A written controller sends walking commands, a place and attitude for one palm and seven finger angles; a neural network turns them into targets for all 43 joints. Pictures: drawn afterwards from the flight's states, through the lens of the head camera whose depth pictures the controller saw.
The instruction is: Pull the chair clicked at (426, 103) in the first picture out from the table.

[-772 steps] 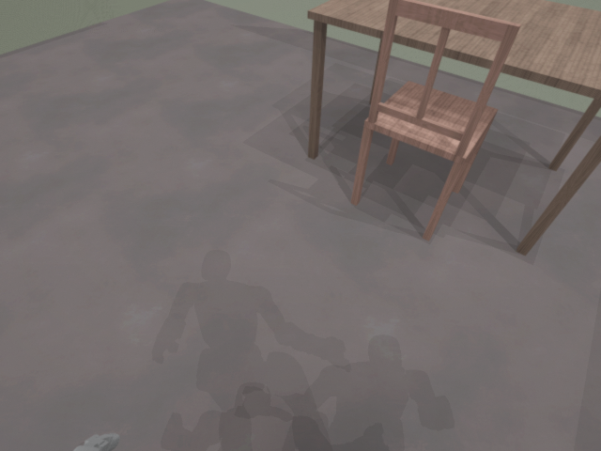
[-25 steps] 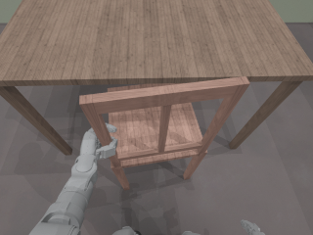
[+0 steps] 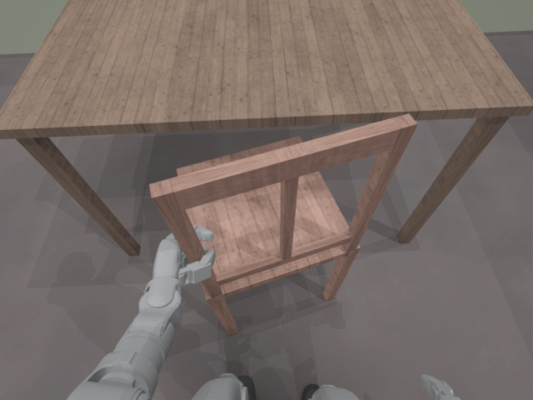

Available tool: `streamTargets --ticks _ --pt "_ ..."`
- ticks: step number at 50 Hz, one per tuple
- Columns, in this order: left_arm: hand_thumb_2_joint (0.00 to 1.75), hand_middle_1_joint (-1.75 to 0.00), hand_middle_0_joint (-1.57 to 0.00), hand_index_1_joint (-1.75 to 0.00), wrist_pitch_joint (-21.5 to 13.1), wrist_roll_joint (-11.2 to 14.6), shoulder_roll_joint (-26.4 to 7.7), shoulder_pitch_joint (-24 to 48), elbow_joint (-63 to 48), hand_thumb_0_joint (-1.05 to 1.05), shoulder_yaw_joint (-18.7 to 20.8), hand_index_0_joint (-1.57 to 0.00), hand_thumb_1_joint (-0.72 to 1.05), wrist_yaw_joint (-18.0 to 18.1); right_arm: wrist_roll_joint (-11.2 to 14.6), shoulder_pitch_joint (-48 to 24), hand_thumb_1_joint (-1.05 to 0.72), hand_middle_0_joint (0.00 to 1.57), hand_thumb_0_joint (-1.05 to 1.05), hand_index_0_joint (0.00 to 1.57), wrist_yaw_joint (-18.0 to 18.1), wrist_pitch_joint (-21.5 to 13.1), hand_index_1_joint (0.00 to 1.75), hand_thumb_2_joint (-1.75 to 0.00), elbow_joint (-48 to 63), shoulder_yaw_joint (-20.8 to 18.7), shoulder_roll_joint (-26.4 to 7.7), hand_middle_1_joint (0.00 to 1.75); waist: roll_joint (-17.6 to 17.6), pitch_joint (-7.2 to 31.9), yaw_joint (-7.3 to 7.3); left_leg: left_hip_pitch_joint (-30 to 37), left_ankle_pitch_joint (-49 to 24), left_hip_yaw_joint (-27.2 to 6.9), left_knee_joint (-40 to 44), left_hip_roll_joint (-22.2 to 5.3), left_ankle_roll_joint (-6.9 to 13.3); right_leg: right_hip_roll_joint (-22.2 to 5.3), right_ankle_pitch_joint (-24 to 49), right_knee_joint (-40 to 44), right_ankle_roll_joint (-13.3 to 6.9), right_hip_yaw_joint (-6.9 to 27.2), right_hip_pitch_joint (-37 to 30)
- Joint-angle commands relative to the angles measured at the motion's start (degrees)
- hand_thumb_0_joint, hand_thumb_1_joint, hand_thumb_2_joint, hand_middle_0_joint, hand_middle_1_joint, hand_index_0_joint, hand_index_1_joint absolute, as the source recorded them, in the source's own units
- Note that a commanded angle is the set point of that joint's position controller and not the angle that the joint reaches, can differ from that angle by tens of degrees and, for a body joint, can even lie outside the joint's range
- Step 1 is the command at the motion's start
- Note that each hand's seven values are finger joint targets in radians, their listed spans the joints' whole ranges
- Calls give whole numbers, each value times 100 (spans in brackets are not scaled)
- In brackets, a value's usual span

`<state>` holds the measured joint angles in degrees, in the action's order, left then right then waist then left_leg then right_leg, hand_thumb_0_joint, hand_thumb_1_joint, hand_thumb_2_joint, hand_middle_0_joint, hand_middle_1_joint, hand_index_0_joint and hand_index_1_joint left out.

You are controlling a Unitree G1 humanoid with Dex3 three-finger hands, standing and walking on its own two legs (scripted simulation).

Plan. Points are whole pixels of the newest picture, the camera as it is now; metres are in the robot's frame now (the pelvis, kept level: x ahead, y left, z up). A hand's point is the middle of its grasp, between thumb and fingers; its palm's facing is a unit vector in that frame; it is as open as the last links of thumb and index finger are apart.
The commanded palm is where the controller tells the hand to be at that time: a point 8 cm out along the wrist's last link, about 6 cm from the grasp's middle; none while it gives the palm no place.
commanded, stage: step backward, pulling the chair out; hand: left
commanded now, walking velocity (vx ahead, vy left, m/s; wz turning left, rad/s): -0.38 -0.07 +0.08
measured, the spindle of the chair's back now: (287, 222) +0.41 -0.03 -0.07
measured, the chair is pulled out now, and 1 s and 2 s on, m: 0.10 0.18 0.34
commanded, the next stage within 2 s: none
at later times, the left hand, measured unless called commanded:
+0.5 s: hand (206, 285) +0.30 +0.11 -0.06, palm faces +0.01 -0.99 -0.16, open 5.8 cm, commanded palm +0.28 +0.17 -0.06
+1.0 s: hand (206, 317) +0.24 +0.11 -0.06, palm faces -0.05 -0.99 -0.16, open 5.7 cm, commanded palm +0.22 +0.16 -0.06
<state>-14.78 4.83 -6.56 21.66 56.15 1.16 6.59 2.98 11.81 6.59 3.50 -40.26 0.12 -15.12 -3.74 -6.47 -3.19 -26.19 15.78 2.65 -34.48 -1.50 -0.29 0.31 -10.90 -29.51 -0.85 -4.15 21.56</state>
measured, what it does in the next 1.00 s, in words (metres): walks backwards: left foot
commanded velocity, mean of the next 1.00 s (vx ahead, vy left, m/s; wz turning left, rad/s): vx -0.38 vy -0.01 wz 0.07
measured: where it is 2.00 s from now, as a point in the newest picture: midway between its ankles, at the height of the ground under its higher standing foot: outside the picture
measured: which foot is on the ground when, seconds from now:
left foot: down 0.00-0.40, up 0.42-0.58, down 0.60-1.00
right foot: down 0.00-1.00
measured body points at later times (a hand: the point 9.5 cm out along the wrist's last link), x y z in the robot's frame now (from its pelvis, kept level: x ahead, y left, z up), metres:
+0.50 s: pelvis -0.04 -0.01 +0.00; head +0.04 -0.02 +0.44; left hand +0.29 +0.16 -0.05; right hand +0.06 -0.26 -0.14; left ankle +0.00 +0.11 -0.71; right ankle +0.00 -0.14 -0.73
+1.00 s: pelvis -0.10 +0.01 -0.01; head -0.02 +0.00 +0.43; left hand +0.24 +0.16 -0.05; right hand +0.02 -0.25 -0.14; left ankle -0.09 +0.14 -0.73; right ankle -0.01 -0.13 -0.73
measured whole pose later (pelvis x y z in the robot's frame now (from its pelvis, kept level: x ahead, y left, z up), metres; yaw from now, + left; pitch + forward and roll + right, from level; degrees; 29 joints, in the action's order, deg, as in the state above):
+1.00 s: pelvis -0.10 +0.01 -0.01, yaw +2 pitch +3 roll -1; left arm -10.2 1.3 -6.5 22.1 47.5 -1.2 6.3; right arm 1.0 9.2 6.3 2.6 -38.8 0.9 -13.4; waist -2.1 -8.8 -5.2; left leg -22.4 20.5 -3.0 -38.5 -1.2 -1.8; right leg -3.2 -8.7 -32.1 1.2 -4.2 25.9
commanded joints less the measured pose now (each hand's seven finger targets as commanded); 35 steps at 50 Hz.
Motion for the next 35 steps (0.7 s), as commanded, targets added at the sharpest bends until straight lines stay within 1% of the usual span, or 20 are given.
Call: streamTargets --ticks 1,4,6,8,10,12,14,17,18,19,20,22,24,27,28,30,31,32,33,35 --pt "90 -145 -50 -145 -232 -336 -1163 1517 -855 0 -87 -50 90 71 -32 115 -90 20 0 20 85 -316 30 -90 480 -253 -758 30 748 2077 17 1323 -591 -727 390 -384 118 -1186 234 858 -124 885 -290" --pt "90 -145 -50 -145 -298 -266 -999 1483 -970 0 -208 -50 90 13 -65 -37 -90 20 0 20 54 -321 30 -90 662 -226 -787 30 -133 1867 133 929 70 -1667 1630 -1217 533 -364 -1102 -224 40 519 -342" --pt "90 -145 -50 -145 -264 -295 -884 1548 -1198 0 -226 -50 90 -6 -194 -117 -90 20 0 20 48 -303 30 -90 730 -218 -716 30 -808 1986 177 1032 -100 -2305 1851 -1651 763 -226 -1271 -1099 -30 536 -203" --pt "90 -145 -50 -145 -237 -302 -1010 1382 -1254 0 -91 -50 90 -13 -273 35 -90 20 0 20 38 -309 30 -90 713 -234 -689 30 -549 2249 176 1673 -1642 -2175 1379 -1690 871 -228 -1309 -966 -11 587 -145" --pt "90 -145 -50 -145 -232 -374 -849 1388 -1340 0 -219 -50 90 -62 -292 168 -90 20 0 20 -21 -366 30 -90 676 -231 -675 30 -542 2214 116 1945 -2465 -1820 1005 -1593 810 -197 -1063 -495 -8 537 -269" --pt "90 -145 -50 -145 -213 -409 -853 1388 -1452 0 -232 -50 90 -108 -300 199 -90 20 0 20 -54 -423 30 -90 668 -240 -673 30 -805 2194 102 1915 -2401 -1618 883 -1493 710 -188 -748 -130 -9 485 -481" --pt "90 -145 -50 -145 -158 -412 -931 1251 -1499 0 -162 -50 90 -135 -287 184 -90 20 0 20 -60 -443 30 -90 664 -270 -714 30 -692 2227 100 1495 -2089 -1495 866 -1380 587 -184 -323 -42 -31 432 -844" --pt "90 -145 -50 -145 -171 -366 -1087 1094 -1819 0 -22 -50 90 -152 -231 -46 -90 20 0 20 -14 -447 30 -90 829 -281 -630 30 -294 2207 158 759 -512 -1062 675 -979 328 -570 -129 238 -165 737 -1140" --pt "90 -145 -50 -145 -155 -338 -1328 939 -1768 0 144 -50 90 -120 -214 -1 -90 20 0 20 18 -438 30 -90 848 -298 -658 30 142 2082 152 515 93 -975 407 -758 216 -888 -391 527 -304 1138 -1086" --pt "90 -145 -50 -145 -180 -338 -1370 943 -1830 0 117 -50 90 -75 -170 24 -90 20 0 20 25 -432 30 -90 828 -287 -579 30 771 2071 96 605 593 -587 -277 -355 4 -1511 -555 947 -541 1771 -752" --pt "90 -145 -50 -145 -167 -352 -1398 1011 -1797 0 125 -50 90 -23 -150 -52 -90 20 0 20 46 -415 30 -90 747 -269 -571 30 1085 2096 142 809 712 -472 -1310 -34 -146 -2091 -400 1301 -796 2155 -354" --pt "90 -145 -50 -145 -43 -423 -1288 1131 -1771 0 103 -50 90 10 -239 -288 -90 20 0 20 33 -441 30 -90 665 -144 -450 30 869 2166 237 156 1151 -911 -1907 44 -148 -2283 1748 897 -992 1887 -1073" --pt "90 -145 -50 -145 104 -418 -1364 1126 -1611 0 234 -50 90 25 -196 -215 -90 20 0 20 42 -444 30 -90 515 -127 -497 30 1055 2220 153 38 1111 -1074 -1377 -69 -143 -2208 2929 385 -815 1486 -1591" --pt "90 -145 -50 -145 208 -363 -1082 1239 -1527 0 33 -50 90 -3 -173 -67 -90 20 0 20 101 -396 30 -90 419 -142 -587 30 1264 2241 100 409 228 -863 59 -166 -135 -1852 3594 -9 -497 1051 -1899" --pt "90 -145 -50 -145 248 -340 -1098 1234 -1485 0 -16 -50 90 0 -169 -74 -90 20 0 20 150 -373 30 -90 437 -177 -646 30 1110 2056 95 664 -758 -831 672 -334 -77 -1569 3367 -189 -296 824 -1763" --pt "90 -145 -50 -145 193 -306 -719 1341 -1768 0 -292 -50 90 -79 -191 25 -90 20 0 20 115 -266 30 -90 618 -299 -765 30 521 2307 143 1444 -3171 -1143 826 -967 232 -716 2254 -396 163 392 -1277" --pt "90 -145 -50 -145 160 -367 -585 1449 -1896 0 -395 -50 90 -117 -212 82 -90 20 0 20 80 -234 30 -90 697 -284 -687 30 316 2439 80 1757 -4057 -1184 525 -1026 270 -547 2373 -501 168 339 -1158" --pt "90 -145 -50 -145 105 -415 -461 1627 -2106 0 -520 -50 90 -173 -288 7 -90 20 0 20 30 -213 30 -90 740 -251 -596 30 -328 2649 40 1933 -4597 -1257 549 -1083 290 -570 2108 -675 153 313 -1137" --pt "90 -145 -50 -145 99 -434 -531 1529 -2211 0 -447 -50 90 -204 -318 -80 -90 20 0 20 -22 -205 30 -90 777 -277 -584 30 -732 2593 97 1845 -4602 -1386 707 -1231 348 -474 908 -884 122 310 -1014" --pt "90 -145 -50 -145 66 -448 -465 1115 -2194 0 -387 -50 90 -208 -354 -1 -90 20 0 20 -141 -206 30 -90 816 -329 -570 30 -918 2535 133 2052 -4839 -1426 587 -1406 486 -308 -112 -797 43 301 -700"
